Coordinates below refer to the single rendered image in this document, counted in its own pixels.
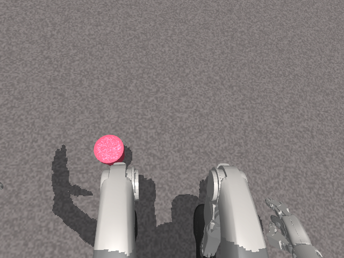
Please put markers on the right robot arm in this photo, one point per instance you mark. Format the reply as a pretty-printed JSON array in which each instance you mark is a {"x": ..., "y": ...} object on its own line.
[{"x": 306, "y": 251}]

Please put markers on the cup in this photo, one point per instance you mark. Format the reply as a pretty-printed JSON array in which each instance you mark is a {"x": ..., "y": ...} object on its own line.
[{"x": 109, "y": 149}]

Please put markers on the right robot foot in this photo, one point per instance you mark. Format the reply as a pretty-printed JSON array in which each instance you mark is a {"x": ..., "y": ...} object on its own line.
[{"x": 198, "y": 229}]

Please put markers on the right robot hand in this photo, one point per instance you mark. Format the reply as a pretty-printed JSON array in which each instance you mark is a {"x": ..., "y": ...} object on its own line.
[{"x": 293, "y": 233}]

